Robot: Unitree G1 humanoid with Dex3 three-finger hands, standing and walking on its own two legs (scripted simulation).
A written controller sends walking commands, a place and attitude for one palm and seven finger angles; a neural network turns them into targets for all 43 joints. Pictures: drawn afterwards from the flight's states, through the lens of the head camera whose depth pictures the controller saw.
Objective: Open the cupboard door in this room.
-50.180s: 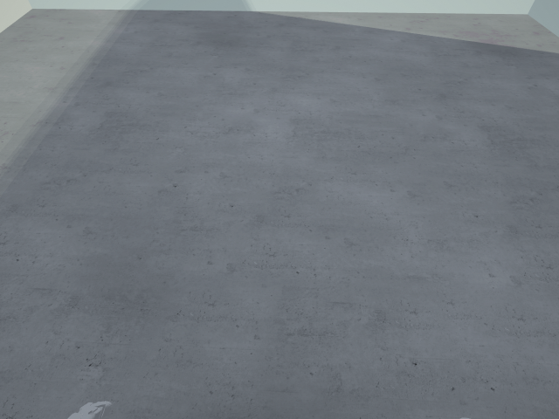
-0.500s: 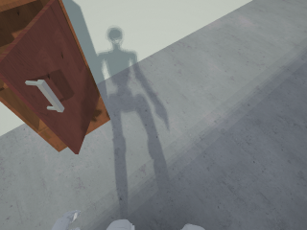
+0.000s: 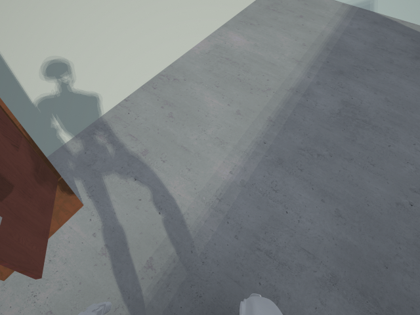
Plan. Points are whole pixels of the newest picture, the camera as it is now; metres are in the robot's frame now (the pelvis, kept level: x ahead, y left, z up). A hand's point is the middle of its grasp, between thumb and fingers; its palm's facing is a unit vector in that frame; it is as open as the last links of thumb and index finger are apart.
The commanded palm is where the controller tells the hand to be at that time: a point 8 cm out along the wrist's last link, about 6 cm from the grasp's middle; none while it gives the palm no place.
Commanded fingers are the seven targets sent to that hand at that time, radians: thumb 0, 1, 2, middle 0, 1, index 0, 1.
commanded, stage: walk to a spot facing it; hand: left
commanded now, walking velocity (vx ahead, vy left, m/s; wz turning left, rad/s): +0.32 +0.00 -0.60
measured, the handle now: out of the picture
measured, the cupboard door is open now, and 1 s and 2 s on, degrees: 44 44 44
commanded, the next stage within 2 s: turn to face it in 1.50 s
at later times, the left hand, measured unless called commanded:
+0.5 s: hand (160, 262) +0.25 +0.13 -0.18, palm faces -0.16 -0.97 -0.18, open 7.3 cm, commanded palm none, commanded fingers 0.00 0.90 0.90 -0.20 -0.30 -0.20 -0.30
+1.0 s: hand (224, 154) +0.59 -0.02 -0.17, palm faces -0.43 -0.88 -0.20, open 7.4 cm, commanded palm none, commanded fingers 0.00 0.90 0.90 -0.20 -0.30 -0.20 -0.30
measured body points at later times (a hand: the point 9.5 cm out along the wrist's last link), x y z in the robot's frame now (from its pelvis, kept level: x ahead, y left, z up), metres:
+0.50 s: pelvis +0.19 -0.06 -0.01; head +0.23 -0.05 +0.44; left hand +0.26 +0.18 -0.17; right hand +0.25 -0.32 -0.14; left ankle +0.32 +0.05 -0.72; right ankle +0.09 -0.15 -0.75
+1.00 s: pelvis +0.40 -0.14 -0.02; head +0.43 -0.17 +0.43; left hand +0.61 +0.02 -0.16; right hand +0.21 -0.31 -0.17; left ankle +0.35 +0.03 -0.74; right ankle +0.42 -0.26 -0.75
